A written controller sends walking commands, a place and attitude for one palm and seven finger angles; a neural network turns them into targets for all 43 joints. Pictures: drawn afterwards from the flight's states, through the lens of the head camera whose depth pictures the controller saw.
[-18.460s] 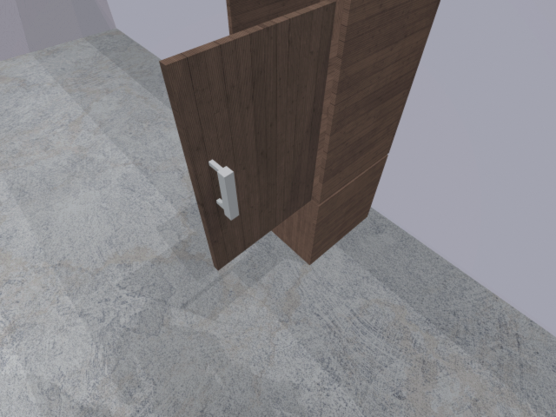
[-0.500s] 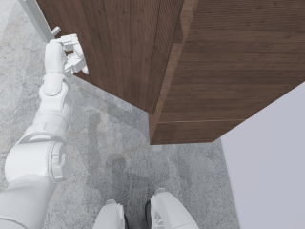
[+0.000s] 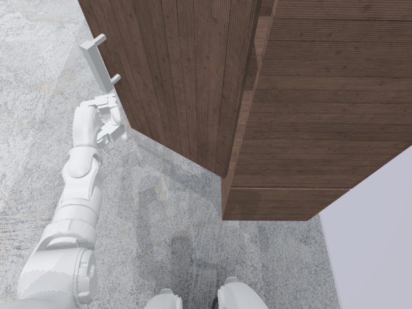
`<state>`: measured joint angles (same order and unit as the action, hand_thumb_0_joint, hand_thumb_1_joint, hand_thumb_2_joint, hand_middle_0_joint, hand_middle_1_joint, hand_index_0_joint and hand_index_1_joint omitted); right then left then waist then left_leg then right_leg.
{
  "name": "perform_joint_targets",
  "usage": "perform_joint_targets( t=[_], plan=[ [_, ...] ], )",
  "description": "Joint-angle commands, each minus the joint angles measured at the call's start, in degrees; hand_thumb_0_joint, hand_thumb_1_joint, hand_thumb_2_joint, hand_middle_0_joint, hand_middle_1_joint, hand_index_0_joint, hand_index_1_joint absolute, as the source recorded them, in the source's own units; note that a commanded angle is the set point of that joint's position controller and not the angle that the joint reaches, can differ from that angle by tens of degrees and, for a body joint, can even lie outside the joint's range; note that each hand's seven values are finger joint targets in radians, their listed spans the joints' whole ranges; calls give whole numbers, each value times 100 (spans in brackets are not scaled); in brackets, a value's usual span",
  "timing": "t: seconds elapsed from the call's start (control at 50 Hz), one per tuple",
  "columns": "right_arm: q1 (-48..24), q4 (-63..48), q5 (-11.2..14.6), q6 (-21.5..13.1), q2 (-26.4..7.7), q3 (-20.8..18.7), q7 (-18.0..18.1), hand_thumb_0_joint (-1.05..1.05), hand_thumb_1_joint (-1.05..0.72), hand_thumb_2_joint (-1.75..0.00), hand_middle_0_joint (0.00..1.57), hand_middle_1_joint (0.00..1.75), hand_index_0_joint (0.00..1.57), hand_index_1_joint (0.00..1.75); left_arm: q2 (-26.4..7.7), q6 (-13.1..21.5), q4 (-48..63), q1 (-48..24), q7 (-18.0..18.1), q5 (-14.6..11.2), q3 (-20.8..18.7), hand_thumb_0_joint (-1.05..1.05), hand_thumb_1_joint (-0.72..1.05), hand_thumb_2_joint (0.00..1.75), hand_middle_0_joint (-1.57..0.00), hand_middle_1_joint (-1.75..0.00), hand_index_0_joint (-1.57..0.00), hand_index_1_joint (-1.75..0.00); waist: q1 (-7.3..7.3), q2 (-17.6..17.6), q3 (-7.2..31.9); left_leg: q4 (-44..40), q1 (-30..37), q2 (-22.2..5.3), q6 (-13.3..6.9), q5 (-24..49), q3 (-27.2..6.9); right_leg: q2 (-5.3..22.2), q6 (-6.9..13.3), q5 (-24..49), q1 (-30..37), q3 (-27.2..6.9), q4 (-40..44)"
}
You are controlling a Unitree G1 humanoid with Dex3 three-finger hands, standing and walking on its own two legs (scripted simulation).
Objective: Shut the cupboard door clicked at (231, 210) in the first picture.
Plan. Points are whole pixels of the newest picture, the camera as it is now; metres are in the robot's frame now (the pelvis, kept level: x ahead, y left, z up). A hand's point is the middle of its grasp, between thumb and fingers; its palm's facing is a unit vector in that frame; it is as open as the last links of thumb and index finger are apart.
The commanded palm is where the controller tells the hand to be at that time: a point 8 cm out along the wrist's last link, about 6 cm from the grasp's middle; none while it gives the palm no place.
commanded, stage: draw the hand back to the body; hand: left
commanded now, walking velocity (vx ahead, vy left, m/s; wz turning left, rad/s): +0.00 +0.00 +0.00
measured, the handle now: (104, 64) +0.66 +0.21 +0.04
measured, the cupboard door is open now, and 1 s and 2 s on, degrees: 59 59 59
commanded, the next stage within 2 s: step back with the hand held close in 1.36 s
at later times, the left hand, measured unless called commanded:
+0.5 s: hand (33, 179) +0.31 +0.21 +0.15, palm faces +0.15 -0.97 -0.20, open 3.2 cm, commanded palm +0.27 +0.26 +0.17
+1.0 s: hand out of the picture +0.20 +0.31 +0.23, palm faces +0.47 -0.77 -0.42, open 6.3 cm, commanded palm +0.15 +0.34 +0.25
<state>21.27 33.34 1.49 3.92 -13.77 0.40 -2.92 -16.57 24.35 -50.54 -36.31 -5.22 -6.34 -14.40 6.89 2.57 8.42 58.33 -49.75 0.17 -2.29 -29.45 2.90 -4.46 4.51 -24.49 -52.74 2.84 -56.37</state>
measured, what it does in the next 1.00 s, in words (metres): rises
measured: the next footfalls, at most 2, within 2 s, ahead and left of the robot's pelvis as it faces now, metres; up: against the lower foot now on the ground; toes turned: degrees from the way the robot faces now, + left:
none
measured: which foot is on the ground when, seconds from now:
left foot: down 0.00-1.00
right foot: down 0.00-1.00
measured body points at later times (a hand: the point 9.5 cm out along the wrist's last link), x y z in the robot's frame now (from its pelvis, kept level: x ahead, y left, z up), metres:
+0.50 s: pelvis +0.01 +0.02 +0.06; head +0.01 +0.02 +0.51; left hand +0.30 +0.27 +0.16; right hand +0.21 -0.20 -0.02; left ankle -0.02 +0.09 -0.67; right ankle +0.02 -0.07 -0.67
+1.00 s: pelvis +0.02 +0.04 +0.07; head +0.00 +0.01 +0.52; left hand +0.17 +0.35 +0.26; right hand +0.22 -0.17 -0.02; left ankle -0.02 +0.10 -0.67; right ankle +0.02 -0.07 -0.67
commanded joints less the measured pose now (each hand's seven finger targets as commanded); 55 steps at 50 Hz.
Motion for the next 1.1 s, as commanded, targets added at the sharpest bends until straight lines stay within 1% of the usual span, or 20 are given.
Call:
perform_joint_targets(
  t=[0.0,0.08,0.12,0.16,0.2,0.26,0.28,0.3,0.32,0.34,0.36,0.42,0.48,0.6,0.7,0.74,0.86,0.96,1.02,1.08],
  plan=[
    [311,-651,133,-179,-912,-325,178,0,-90,-90,20,30,20,30,-1013,62,2139,-1593,-139,-357,68,0,90,90,-130,-150,-130,-150,-101,-648,2435,-884,850,75,-51,2009,-229,391,-510,3142,3527,-773,1129],
    [16,-622,194,-311,-886,-279,314,0,-90,-90,20,30,20,30,-792,-89,2658,-1043,-299,-541,342,0,90,90,-130,-150,-130,-150,-189,-273,1772,-1267,1450,51,-51,1785,-267,387,-430,2374,3261,-633,1484],
    [-116,-636,232,-381,-859,-252,331,0,-90,-90,20,30,20,30,-493,-168,2815,-667,-408,-540,695,0,90,90,-130,-150,-130,-150,-186,-87,1421,-1452,1746,35,-49,1743,-311,375,-379,2140,3054,-494,1587],
    [-286,-653,255,-427,-872,-227,344,0,-90,-90,20,30,20,30,-510,-318,2787,-189,-464,-558,697,0,90,90,-130,-150,-130,-150,-286,56,1094,-1632,1910,13,-27,1617,-386,364,-333,1819,2866,-387,1676],
    [-455,-764,283,-469,-868,-200,353,0,-90,-90,20,30,20,30,-574,-502,2998,117,-510,-635,629,0,90,90,-124,-144,-124,-144,-388,-49,1038,-1759,1998,20,-25,1531,-410,387,-321,1638,2984,-377,1773],
    [-764,-968,306,-545,-838,-162,402,0,-90,-90,20,30,20,30,-948,-644,3796,589,-505,-781,238,0,90,90,-116,-135,-116,-135,-642,-170,1288,-1941,2237,27,-23,1805,-421,431,-299,1904,3521,-386,1790],
    [-1199,-1100,306,-411,-617,-202,527,0,-90,-90,20,30,20,30,-1123,-798,4520,646,-1,-202,575,0,90,90,-113,-132,-113,-132,-742,-340,1546,-2228,2510,26,9,1910,-400,600,-337,1761,3975,-690,2105],
    [-1292,-1165,289,-373,-582,-182,622,0,-90,-90,20,30,20,30,-972,-974,4881,887,276,-170,593,0,90,90,-111,-129,-111,-129,-688,-271,1358,-2355,2654,-6,0,1900,-378,601,-370,1754,4020,-660,2247],
    [-1332,-1206,275,-385,-581,-159,684,0,-90,-90,20,30,20,30,-1002,-1114,5178,1122,417,-178,552,0,90,90,-108,-126,-108,-126,-716,-328,1255,-2431,2652,-16,-6,1891,-413,609,-385,1753,4114,-644,2316],
    [-1417,-1156,276,-392,-583,-128,724,0,-90,-90,20,30,20,30,-1031,-1223,5321,1310,551,-90,556,0,90,90,-105,-123,-105,-123,-716,-66,1029,-2567,2772,-54,5,1935,-448,592,-348,1763,4103,-588,2357],
    [-1463,-1117,273,-388,-566,-99,761,0,-90,-90,20,30,20,30,-1016,-1328,5432,1390,664,-43,562,0,90,90,-102,-120,-102,-120,-703,-75,816,-2693,2915,-92,8,1982,-491,558,-334,1778,4065,-523,2443],
    [-1483,-1027,241,-425,-575,-68,842,0,-90,-90,20,30,20,30,-1026,-1564,5815,1734,862,79,561,0,90,90,-94,-111,-94,-111,-670,-59,489,-2966,3350,-144,19,2201,-561,508,-298,1850,4158,-392,2715],
    [-1549,-995,209,-491,-529,-2,842,0,-90,-90,20,30,20,30,-797,-1755,6070,2230,940,132,673,0,90,90,-86,-102,-86,-102,-666,225,180,-3227,3783,-189,90,2424,-645,486,-276,1927,4176,-295,2919],
    [-1609,-1003,105,-634,-544,43,743,0,-90,-90,20,30,20,30,-797,-1961,6988,3448,1000,168,502,0,90,90,-69,-84,-69,-84,-769,124,25,-3569,4282,-298,231,3406,-793,472,-274,2325,4613,-179,3223],
    [-1650,-986,34,-735,-536,23,676,0,-90,-90,20,30,20,30,-1177,-2013,7845,4119,1088,212,-60,0,90,90,-56,-69,-56,-69,-858,232,103,-3655,4541,-343,359,4096,-820,468,-281,2559,4897,-152,3346],
    [-1676,-965,11,-766,-521,18,675,0,-90,-90,20,30,20,30,-1336,-2032,7990,4468,1121,190,-357,0,90,90,-50,-63,-50,-63,-915,118,60,-3675,4427,-309,351,4086,-772,486,-278,2627,5068,-149,3378],
    [-1739,-885,10,-910,-487,-26,621,0,-90,-90,20,30,20,30,-1499,-1987,8560,5335,1190,177,-859,0,90,90,-34,-45,-34,-45,-987,432,-92,-3734,4363,-314,398,3966,-774,490,-294,2453,5105,-145,3442],
    [-1721,-817,14,-1066,-528,-94,605,0,-90,-90,20,30,20,30,-1691,-1893,8818,5991,1239,170,-1313,0,90,90,-20,-30,-20,-30,-1038,393,-321,-3782,4210,-336,432,3785,-791,461,-301,2284,5033,-118,3453],
    [-1693,-716,9,-1085,-607,-141,619,0,-90,-90,20,30,20,30,-1281,-1936,8278,5965,1218,191,-960,0,90,90,-20,-30,-20,-30,-918,-100,-866,-3889,4006,-295,334,2970,-705,463,-316,1891,4680,-116,3599],
    [-1690,-695,20,-1101,-635,-161,660,0,-90,-90,20,30,20,30,-1312,-1856,8197,5612,1239,213,-947,0,90,90,-20,-30,-20,-30,-888,-100,-931,-3937,3955,-240,247,2364,-698,487,-319,1563,4570,-150,3588]
  ],
)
